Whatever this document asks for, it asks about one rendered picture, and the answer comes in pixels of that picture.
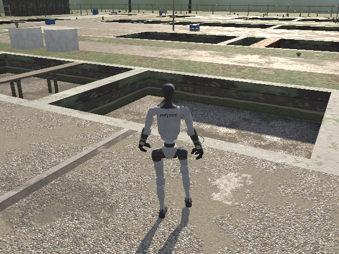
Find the left robot hand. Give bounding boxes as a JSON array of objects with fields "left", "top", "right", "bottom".
[{"left": 139, "top": 143, "right": 151, "bottom": 152}]

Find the right robot upper arm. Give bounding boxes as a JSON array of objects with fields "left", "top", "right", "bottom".
[{"left": 180, "top": 106, "right": 195, "bottom": 136}]

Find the right robot forearm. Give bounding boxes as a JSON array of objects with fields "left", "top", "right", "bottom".
[{"left": 190, "top": 128, "right": 202, "bottom": 149}]

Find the left robot shin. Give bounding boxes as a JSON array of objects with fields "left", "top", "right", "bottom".
[{"left": 156, "top": 177, "right": 165, "bottom": 211}]

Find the right robot shin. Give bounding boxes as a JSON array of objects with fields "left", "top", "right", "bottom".
[{"left": 182, "top": 165, "right": 190, "bottom": 201}]

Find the robot shin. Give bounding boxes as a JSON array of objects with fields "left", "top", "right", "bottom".
[
  {"left": 182, "top": 165, "right": 190, "bottom": 201},
  {"left": 156, "top": 177, "right": 165, "bottom": 211}
]

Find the left robot upper arm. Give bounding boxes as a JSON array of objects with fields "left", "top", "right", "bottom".
[{"left": 143, "top": 106, "right": 158, "bottom": 135}]

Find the right robot hand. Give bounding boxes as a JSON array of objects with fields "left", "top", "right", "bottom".
[{"left": 191, "top": 148, "right": 203, "bottom": 160}]

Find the left robot forearm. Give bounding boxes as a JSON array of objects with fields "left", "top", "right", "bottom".
[{"left": 139, "top": 127, "right": 148, "bottom": 145}]

